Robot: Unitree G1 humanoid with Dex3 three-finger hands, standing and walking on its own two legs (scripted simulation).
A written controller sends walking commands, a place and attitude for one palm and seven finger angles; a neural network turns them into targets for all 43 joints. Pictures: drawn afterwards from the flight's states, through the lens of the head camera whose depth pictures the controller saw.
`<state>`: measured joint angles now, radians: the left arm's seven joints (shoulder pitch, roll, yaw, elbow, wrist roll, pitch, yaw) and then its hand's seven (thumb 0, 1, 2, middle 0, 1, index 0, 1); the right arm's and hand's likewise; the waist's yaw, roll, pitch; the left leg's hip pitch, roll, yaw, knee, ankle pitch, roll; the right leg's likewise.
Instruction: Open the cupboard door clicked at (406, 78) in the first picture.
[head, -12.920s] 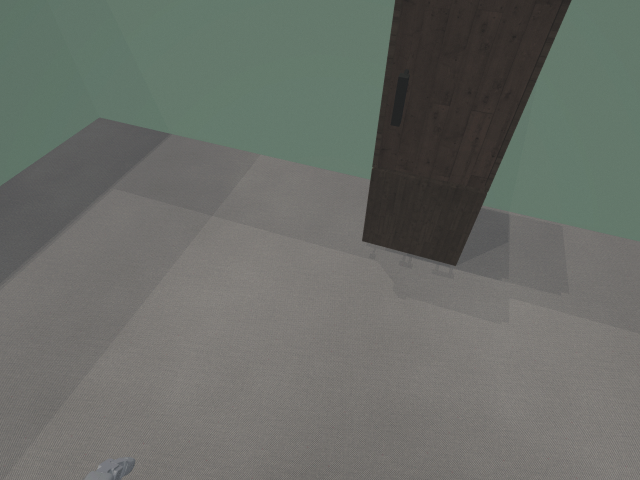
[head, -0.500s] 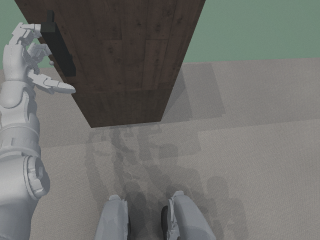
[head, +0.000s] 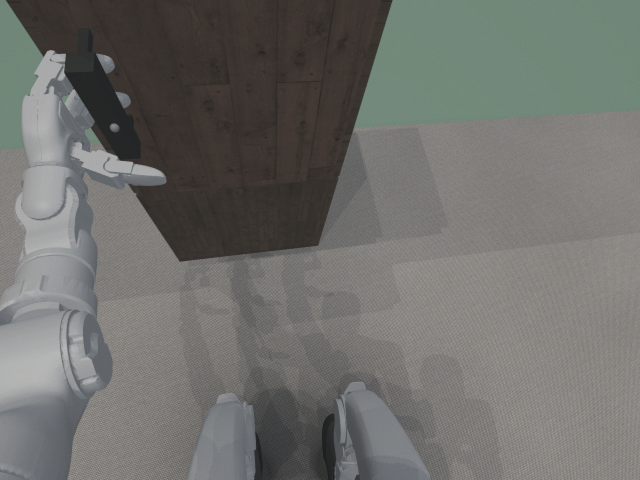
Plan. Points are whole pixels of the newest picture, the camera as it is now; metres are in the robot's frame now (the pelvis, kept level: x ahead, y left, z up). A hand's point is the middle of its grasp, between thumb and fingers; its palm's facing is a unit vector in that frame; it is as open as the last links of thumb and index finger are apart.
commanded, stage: slide the fingers in behind the handle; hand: left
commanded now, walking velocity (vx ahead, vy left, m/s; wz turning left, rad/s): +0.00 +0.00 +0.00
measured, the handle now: (109, 98) +0.56 +0.22 +0.04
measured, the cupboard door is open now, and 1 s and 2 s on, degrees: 0 0 3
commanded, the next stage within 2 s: close the thumb around the handle in 0.82 s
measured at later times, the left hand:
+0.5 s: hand (130, 131) +0.51 +0.19 +0.05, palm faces +0.11 -0.99 +0.00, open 14.0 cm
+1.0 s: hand (129, 128) +0.52 +0.19 +0.05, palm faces +0.10 -1.00 +0.00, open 13.9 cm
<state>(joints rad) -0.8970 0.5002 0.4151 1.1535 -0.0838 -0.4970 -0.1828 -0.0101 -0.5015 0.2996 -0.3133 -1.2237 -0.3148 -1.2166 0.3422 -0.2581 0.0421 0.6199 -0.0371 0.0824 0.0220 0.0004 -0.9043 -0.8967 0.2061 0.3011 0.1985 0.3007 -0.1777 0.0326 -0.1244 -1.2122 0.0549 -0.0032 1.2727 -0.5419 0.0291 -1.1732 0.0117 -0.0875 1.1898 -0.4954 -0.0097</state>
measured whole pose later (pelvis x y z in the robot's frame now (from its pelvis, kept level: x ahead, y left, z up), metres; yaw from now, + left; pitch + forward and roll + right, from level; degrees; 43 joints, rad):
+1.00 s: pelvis +0.01 +0.01 +0.00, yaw +1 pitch +27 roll -5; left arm -0.91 0.41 0.31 1.17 -0.09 -0.54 -0.09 -0.01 -0.49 0.31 -0.30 -1.24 -0.30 -1.22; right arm 0.33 -0.25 0.02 0.64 -0.05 0.09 0.04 0.00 -0.91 -0.90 0.21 0.30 0.20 0.30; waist -0.16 0.03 -0.13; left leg -1.20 0.04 -0.01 1.27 -0.55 0.04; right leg -1.15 0.00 -0.09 1.18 -0.50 0.00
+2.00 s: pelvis +0.02 +0.00 +0.01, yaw -1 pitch +26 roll -3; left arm -0.73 0.39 0.37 1.01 -0.13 -0.51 -0.15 0.01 0.68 0.74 -0.35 -1.35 -0.35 -1.35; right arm 0.34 -0.25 0.02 0.60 -0.02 0.11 0.04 0.00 -0.91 -0.90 0.20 0.30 0.20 0.30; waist -0.15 0.03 -0.14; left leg -1.13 0.06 0.02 1.22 -0.55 0.03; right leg -1.10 0.02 -0.06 1.14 -0.50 0.00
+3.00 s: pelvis +0.02 -0.05 +0.02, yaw +5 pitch +18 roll +1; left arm 0.07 -0.10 -0.25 0.28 0.13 -0.37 0.62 0.01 0.62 0.72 -0.28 -1.28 -0.31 -1.32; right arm 0.16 -0.18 0.00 0.60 -0.09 -0.08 0.04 0.01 -0.90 -0.90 0.20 0.30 0.20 0.30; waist -0.02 0.03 -0.19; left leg -0.93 0.03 -0.04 1.13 -0.52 -0.05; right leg -0.91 -0.01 -0.12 1.15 -0.55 -0.08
